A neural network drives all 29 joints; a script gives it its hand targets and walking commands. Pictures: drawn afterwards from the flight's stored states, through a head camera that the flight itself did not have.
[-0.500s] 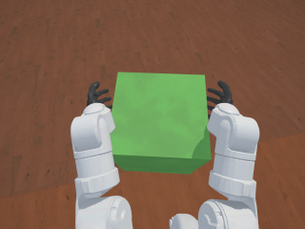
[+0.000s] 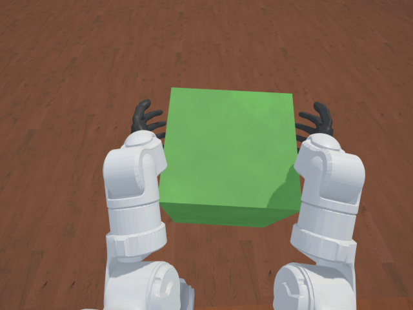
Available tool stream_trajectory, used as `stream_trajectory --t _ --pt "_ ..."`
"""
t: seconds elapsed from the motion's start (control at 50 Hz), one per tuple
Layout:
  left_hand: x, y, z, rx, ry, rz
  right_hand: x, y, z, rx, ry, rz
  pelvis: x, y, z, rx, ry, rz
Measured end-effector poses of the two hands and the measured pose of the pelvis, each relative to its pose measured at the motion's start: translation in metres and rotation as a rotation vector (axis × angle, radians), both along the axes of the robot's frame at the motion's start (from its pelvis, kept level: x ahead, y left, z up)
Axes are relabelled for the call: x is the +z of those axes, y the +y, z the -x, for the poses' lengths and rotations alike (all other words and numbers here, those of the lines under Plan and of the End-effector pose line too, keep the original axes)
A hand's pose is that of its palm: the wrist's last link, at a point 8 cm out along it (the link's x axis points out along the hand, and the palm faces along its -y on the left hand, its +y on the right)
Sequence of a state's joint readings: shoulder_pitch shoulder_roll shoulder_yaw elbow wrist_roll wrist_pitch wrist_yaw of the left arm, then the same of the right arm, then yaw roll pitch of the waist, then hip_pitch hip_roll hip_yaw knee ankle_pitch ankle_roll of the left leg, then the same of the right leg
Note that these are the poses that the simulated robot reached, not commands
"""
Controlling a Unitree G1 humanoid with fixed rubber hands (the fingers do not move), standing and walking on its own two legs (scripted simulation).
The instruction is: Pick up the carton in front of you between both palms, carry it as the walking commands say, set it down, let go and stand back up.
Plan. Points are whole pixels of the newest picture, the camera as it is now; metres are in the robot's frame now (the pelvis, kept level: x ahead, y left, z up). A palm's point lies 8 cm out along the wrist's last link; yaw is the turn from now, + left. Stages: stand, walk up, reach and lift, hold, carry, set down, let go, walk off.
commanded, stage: carry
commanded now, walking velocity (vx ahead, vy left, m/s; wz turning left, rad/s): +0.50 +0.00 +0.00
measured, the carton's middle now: (224, 168) +0.38 +0.02 +0.06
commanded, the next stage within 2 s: none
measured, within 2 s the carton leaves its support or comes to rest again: neither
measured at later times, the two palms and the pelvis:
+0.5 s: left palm (179, 34) +0.65 +0.14 +0.20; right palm (303, 37) +0.66 -0.14 +0.20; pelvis +0.31 +0.00 +0.02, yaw +0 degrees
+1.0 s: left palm (187, 18) +0.95 +0.18 +0.12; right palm (273, 18) +0.95 -0.11 +0.13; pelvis +0.63 +0.04 +0.03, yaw -2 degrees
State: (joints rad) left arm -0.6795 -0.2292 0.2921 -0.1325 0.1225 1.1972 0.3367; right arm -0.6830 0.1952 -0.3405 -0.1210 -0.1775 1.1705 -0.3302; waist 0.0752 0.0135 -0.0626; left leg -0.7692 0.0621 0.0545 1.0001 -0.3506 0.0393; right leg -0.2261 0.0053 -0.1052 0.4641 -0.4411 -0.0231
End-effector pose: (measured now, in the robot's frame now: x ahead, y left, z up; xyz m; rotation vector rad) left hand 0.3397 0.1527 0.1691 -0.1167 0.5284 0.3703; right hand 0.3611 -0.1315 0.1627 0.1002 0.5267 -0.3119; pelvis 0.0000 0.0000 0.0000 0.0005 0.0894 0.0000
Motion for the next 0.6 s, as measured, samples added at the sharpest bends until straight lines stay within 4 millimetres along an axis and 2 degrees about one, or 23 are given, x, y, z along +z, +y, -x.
stream_trajectory --t 0.06,0.12,0.2,0.26,0.36,0.44,0.5,0.6 --pt "0.0 0.001 -0.046 -0.03 -0.001 0.001 0.003 0.001 -0.039 -0.014 -0.001 0.011 -0.002 0.01 -0.044 -0.006 -0.001 -0.013" --pt "-0.009 0.004 -0.095 -0.063 0.011 -0.011 -0.001 0.003 -0.075 -0.028 0.01 0.008 -0.008 0.023 -0.086 -0.022 -0.02 -0.036" --pt "-0.018 -0.001 -0.147 -0.102 0.083 0.002 -0.008 -0.001 -0.103 -0.083 0.081 -0.003 0.007 0.031 -0.127 -0.021 -0.02 -0.019" --pt "-0.014 -0.007 -0.18 -0.101 0.091 0.027 -0.002 -0.006 -0.129 -0.119 0.087 -0.008 0.021 0.032 -0.156 -0.024 -0.012 -0.006" --pt "0.012 -0.009 -0.236 -0.079 -0.001 0.019 0.027 -0.009 -0.191 -0.107 -0.004 -0.01 0.031 0.026 -0.21 -0.023 0.005 0.004" --pt "0.031 -0.009 -0.282 -0.055 -0.046 -0.01 0.042 -0.009 -0.249 -0.054 -0.048 -0.007 0.029 0.013 -0.265 -0.015 0.003 -0.001" --pt "0.036 -0.008 -0.314 -0.036 -0.04 -0.024 0.041 -0.009 -0.294 0.001 -0.042 0.005 0.022 0.001 -0.309 0.0 -0.018 0.001" --pt "0.026 -0.006 -0.358 -0.011 0.08 -0.011 0.029 -0.005 -0.36 0.029 0.08 0.007 0.035 -0.006 -0.369 0.006 -0.008 -0.015"
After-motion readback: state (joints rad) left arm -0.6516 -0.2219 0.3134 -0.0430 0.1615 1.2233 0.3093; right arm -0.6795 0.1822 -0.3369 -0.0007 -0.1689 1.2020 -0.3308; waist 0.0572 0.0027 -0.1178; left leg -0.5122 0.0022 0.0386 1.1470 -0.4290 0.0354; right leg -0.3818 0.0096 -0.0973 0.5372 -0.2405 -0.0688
